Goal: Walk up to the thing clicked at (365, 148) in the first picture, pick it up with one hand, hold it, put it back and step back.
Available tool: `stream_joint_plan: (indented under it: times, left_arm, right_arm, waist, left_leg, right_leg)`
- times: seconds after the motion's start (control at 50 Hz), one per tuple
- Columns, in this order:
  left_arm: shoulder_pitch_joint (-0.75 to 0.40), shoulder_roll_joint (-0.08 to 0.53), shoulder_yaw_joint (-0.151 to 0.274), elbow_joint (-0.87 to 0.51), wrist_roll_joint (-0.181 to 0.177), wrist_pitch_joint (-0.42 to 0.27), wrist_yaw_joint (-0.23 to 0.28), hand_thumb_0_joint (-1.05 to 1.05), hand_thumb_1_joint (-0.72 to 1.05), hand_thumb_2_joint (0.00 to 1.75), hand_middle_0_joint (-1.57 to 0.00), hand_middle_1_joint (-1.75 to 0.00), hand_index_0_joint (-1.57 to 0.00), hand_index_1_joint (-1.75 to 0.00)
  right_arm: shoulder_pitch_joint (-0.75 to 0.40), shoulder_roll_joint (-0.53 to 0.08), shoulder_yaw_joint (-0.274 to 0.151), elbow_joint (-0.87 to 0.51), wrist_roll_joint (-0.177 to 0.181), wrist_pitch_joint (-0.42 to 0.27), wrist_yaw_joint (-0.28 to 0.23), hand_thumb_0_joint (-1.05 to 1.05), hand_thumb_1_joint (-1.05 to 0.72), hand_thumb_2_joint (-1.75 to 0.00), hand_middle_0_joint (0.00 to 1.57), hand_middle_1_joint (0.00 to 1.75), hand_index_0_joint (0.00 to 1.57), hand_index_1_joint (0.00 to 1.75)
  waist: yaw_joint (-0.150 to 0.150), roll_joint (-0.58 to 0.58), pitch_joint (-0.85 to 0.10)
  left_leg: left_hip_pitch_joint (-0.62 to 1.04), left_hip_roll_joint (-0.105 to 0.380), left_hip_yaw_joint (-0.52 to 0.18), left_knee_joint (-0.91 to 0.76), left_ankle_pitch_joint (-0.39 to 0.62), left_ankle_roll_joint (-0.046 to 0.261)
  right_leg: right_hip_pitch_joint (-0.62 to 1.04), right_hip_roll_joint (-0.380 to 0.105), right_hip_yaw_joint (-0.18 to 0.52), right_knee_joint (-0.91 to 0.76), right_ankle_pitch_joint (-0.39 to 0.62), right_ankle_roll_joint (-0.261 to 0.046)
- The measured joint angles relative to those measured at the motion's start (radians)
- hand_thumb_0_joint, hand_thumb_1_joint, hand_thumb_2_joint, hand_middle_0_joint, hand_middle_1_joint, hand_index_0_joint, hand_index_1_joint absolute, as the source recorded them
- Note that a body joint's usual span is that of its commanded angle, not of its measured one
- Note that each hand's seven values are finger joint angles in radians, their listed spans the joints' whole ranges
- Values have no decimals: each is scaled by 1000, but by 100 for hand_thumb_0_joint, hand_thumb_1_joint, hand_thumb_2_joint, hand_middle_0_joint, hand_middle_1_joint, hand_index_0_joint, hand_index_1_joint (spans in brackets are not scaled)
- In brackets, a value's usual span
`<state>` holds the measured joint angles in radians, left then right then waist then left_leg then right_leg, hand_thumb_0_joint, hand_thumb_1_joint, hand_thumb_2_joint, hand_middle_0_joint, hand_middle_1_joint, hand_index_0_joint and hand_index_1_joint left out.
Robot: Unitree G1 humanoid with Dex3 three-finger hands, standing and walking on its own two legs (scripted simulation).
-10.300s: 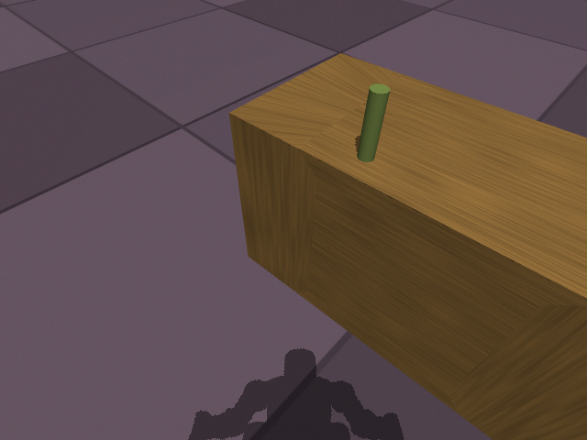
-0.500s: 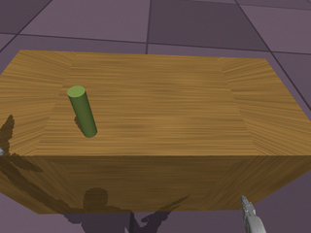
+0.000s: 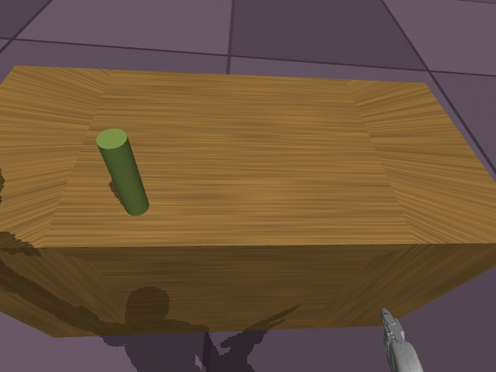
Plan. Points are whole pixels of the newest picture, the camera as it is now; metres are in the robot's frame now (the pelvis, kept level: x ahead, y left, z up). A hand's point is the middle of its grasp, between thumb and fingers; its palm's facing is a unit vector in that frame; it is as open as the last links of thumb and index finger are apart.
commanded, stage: go down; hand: left
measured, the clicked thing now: (126, 177) +0.45 +0.20 +0.05
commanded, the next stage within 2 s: approach in 0.96 s
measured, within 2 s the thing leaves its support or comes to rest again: neither
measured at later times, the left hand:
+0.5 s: hand out of the picture +0.39 +0.38 +0.14, palm faces +0.17 -0.99 +0.00, open 17.5 cm
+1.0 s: hand out of the picture +0.38 +0.38 +0.13, palm faces +0.18 -0.98 +0.01, open 17.5 cm
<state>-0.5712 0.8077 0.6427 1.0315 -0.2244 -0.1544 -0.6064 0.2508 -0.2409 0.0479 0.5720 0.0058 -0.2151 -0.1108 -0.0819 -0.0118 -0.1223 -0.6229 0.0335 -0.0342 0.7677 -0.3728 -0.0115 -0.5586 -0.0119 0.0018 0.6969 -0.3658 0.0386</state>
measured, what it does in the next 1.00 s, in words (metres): stands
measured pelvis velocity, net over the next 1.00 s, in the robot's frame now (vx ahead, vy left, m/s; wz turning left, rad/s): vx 0.00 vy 0.00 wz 0.00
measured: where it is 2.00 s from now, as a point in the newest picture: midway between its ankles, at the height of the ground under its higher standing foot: outside the picture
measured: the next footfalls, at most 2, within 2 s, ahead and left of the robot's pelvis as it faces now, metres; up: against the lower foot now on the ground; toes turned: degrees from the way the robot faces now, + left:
none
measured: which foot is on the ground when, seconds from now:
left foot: down 0.00-1.00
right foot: down 0.00-1.00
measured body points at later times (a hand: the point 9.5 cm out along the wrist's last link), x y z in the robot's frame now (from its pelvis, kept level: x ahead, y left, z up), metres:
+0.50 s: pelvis +0.00 +0.00 -0.01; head +0.07 +0.03 +0.44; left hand +0.38 +0.43 +0.14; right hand +0.15 -0.26 -0.07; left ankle +0.00 +0.12 -0.71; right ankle -0.02 -0.15 -0.71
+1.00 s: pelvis +0.00 +0.00 -0.01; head +0.06 +0.03 +0.43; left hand +0.36 +0.43 +0.14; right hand +0.15 -0.26 -0.06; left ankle +0.00 +0.12 -0.71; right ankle -0.02 -0.15 -0.71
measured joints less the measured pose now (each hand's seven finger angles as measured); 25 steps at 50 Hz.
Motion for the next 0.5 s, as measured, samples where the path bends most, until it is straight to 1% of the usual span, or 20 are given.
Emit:
stream_joint_plan:
  times: [0.06,0.12,0.22,0.36,0.42,0.5]
  left_arm:
    - [-10,11,9,7,7,4,1,-1,-56,9,-4,-4,-4,-5]
    - [-20,24,16,20,7,3,-4,-1,-55,9,-4,-4,-4,-5]
    - [-40,46,24,40,19,12,-9,-1,-54,9,-4,-3,-4,-5]
    - [-67,73,23,58,22,14,-9,-1,-54,9,-4,-4,-4,-5]
    - [-61,71,19,50,20,18,-13,-1,-55,8,-4,-3,-4,-5]
    - [-46,52,20,20,24,31,-11,-1,-55,8,-5,-3,-4,-5]
  right_arm:
    - [2,-4,0,-14,-1,4,0,-1,52,-6,6,6,6,5]
    - [3,-4,2,-25,-2,3,1,-1,52,-6,6,6,6,5]
    - [6,-5,4,-41,-4,7,2,-1,52,-6,6,6,6,5]
    - [17,-12,6,-71,-1,8,0,-1,53,-6,6,5,6,5]
    - [24,-13,6,-82,-1,12,0,-1,52,-6,6,5,6,5]
    - [33,-14,6,-91,0,15,1,-1,52,-6,6,6,6,5]
  waist:
    - [-3,2,-1]
    - [-9,1,-5]
    - [-15,1,-10]
    - [-21,-1,-9]
    - [-21,0,-12]
    - [-19,2,-18]
  left_leg:
    - [-12,2,-2,12,-6,-1]
    - [-22,3,-4,21,-11,-2]
    - [-41,4,-7,35,-16,-3]
    - [-66,4,-11,55,-23,-3]
    - [-73,4,-11,61,-26,-3]
    - [-72,4,-10,65,-30,-1]
  right_leg:
    - [-11,2,-1,10,-5,0]
    - [-21,3,-3,19,-10,-1]
    - [-39,5,-5,33,-16,-3]
    - [-62,5,-9,53,-25,-3]
    - [-69,6,-9,57,-27,-2]
    - [-66,6,-7,57,-28,-1]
